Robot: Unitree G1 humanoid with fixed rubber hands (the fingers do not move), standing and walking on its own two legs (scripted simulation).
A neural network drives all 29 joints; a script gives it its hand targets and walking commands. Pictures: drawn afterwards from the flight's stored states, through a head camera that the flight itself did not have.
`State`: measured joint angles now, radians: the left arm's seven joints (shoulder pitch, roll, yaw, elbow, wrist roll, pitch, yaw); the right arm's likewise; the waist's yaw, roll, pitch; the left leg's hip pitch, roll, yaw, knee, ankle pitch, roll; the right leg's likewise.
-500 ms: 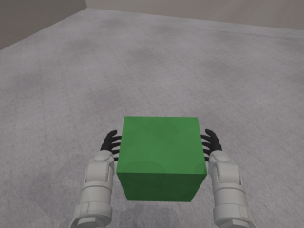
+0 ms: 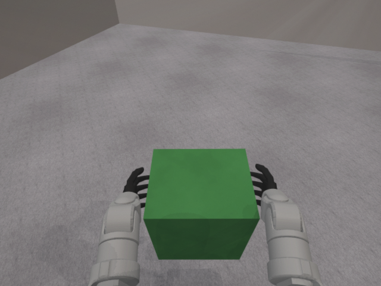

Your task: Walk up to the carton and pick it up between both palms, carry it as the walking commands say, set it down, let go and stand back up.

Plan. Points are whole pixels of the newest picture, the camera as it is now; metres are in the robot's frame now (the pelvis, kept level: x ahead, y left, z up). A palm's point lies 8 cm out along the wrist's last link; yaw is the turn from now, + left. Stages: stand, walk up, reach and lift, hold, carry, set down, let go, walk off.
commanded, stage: reach and lift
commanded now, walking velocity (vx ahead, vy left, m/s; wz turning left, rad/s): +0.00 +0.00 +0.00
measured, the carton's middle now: (199, 207) +0.31 -0.01 -0.02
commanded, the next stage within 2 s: hold in 0.94 s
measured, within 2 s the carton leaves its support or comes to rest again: neither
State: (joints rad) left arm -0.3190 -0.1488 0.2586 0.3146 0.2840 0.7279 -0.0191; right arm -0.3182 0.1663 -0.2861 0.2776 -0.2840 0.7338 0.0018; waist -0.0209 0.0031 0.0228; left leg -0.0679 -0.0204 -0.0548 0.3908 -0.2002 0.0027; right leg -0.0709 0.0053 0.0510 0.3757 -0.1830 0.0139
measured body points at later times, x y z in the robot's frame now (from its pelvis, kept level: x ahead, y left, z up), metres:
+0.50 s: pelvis +0.00 -0.01 +0.00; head -0.03 -0.01 +0.45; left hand +0.30 +0.15 +0.04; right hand +0.31 -0.16 +0.04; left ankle +0.02 +0.12 -0.74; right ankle +0.02 -0.13 -0.74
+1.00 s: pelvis +0.00 -0.01 +0.00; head -0.04 -0.01 +0.45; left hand +0.29 +0.15 +0.04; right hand +0.29 -0.16 +0.04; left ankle +0.02 +0.12 -0.74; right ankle +0.02 -0.13 -0.74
